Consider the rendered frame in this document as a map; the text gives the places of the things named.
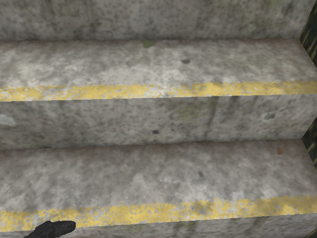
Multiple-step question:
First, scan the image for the left robot hand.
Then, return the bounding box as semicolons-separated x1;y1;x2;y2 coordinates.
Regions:
24;220;76;238

